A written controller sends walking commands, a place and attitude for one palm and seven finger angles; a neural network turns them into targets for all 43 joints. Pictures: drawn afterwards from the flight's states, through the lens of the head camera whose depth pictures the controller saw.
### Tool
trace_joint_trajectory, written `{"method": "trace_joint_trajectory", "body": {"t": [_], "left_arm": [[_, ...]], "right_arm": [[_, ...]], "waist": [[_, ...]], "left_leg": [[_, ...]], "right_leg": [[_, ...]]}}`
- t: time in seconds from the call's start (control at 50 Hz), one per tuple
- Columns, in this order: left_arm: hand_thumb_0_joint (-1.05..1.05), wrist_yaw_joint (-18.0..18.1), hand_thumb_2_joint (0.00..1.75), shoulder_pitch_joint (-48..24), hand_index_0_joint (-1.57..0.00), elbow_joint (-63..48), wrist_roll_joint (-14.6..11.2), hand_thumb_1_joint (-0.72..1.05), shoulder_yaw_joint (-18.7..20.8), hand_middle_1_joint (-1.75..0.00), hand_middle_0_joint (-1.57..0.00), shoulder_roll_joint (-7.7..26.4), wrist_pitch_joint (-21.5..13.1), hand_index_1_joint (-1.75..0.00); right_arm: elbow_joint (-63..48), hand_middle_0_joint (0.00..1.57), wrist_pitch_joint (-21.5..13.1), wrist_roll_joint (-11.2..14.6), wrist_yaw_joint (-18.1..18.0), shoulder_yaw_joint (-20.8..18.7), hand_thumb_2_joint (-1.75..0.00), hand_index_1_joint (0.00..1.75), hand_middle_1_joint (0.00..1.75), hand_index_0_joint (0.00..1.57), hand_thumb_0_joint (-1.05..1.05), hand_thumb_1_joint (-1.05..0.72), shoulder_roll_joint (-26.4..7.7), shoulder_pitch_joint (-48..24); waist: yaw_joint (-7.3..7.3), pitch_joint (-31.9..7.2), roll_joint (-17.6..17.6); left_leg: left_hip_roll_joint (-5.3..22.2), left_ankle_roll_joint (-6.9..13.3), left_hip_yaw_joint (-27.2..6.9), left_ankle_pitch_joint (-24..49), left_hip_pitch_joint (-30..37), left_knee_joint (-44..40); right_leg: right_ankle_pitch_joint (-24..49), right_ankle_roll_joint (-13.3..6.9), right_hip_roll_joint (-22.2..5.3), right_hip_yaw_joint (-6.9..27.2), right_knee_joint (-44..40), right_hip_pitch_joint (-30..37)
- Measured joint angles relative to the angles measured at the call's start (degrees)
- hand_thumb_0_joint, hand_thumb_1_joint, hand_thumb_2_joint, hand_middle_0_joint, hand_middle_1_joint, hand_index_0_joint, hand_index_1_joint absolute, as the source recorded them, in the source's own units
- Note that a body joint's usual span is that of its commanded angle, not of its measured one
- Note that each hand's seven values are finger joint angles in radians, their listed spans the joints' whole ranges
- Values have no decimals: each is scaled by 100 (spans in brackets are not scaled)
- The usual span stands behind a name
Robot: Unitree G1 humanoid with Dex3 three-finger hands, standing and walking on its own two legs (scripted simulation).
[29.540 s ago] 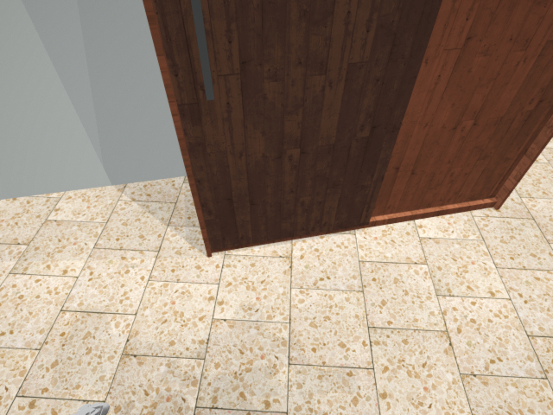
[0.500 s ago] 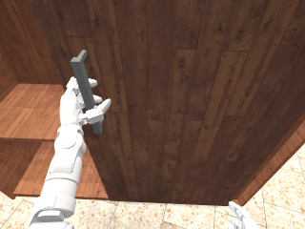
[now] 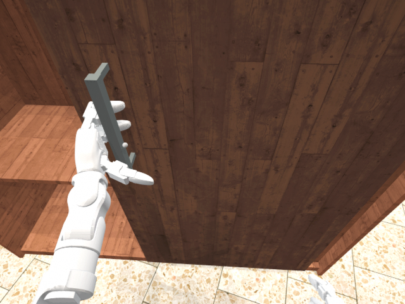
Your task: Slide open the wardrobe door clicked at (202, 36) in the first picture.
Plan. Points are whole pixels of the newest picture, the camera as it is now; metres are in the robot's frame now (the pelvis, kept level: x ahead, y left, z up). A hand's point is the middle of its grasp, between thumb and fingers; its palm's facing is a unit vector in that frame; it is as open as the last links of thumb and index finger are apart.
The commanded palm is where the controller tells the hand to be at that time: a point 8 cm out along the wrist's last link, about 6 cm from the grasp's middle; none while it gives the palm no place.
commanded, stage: slip the hand off the handle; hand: left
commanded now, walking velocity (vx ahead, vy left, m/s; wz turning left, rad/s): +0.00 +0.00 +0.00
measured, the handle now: (117, 127) +0.41 +0.20 +0.15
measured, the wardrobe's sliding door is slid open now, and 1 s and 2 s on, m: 0.63 0.63 0.63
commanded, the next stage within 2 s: draw the hand back to the body in 1.24 s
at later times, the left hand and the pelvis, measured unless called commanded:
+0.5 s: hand (89, 148) +0.35 +0.23 +0.15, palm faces +0.24 -0.97 -0.08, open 14.7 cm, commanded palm +0.32 +0.28 +0.15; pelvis +0.00 +0.01 +0.00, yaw +1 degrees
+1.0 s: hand (64, 188) +0.26 +0.24 +0.15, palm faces +0.25 -0.96 -0.08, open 14.7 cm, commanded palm +0.22 +0.28 +0.15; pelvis -0.01 +0.01 +0.00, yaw +1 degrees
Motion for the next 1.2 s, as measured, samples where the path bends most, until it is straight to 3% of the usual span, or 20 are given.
{"method": "trace_joint_trajectory", "body": {"t": [0.12,0.44,0.62,0.76,0.9,1.04,1.2], "left_arm": [[-1,-99,20,-35,-25,149,34,-56,30,-117,-28,81,6,-116],[-1,-736,20,18,-25,300,-306,-56,596,-116,-26,522,-120,-115],[-1,-954,20,-3,-26,460,-415,-56,841,-115,-25,692,-158,-115],[-1,-1067,20,698,-25,-244,-566,-56,827,-115,-25,568,-175,-115],[-1,-962,20,1459,-26,-1063,-586,-56,780,-115,-25,437,-79,-115],[-1,-951,20,1872,-25,-1690,-603,-56,497,-115,-25,329,5,-115],[-1,-943,20,2318,-26,-2130,-606,-56,390,-115,-25,316,179,-115]], "right_arm": [[-76,20,123,-6,-28,70,-90,30,29,20,1,-90,57,-209],[-88,20,269,85,-117,52,-90,30,29,20,1,-90,-46,-45],[-38,20,267,97,-186,68,-90,30,29,20,1,-90,-56,9],[-147,20,174,112,-134,62,-90,30,29,20,1,-90,-45,92],[-205,20,32,92,-151,111,-90,30,29,20,1,-90,8,-53],[-257,20,-159,91,-170,192,-90,30,29,20,1,-90,34,-260],[-330,20,-267,69,-176,308,-90,30,30,21,1,-90,122,-380]], "waist": [[32,-31,-15],[91,-69,25],[23,-54,28],[50,-109,59],[144,-91,63],[275,-46,101],[313,-32,111]], "left_leg": [[-12,1,-38,-60,-31,77],[-15,26,-101,-131,-132,230],[-9,57,-91,-109,-232,298],[-13,85,-32,-121,-180,304],[-27,96,-55,-115,-93,327],[-75,99,-154,-83,-42,361],[-74,70,-196,-34,54,305]], "right_leg": [[-61,1,-12,-36,50,-2],[-82,23,-15,-91,78,-18],[-36,44,-12,-75,116,-112],[-19,74,-20,-15,114,-79],[-15,85,-33,-37,123,29],[-26,86,-72,-136,160,127],[-13,58,-64,-176,139,219]]}}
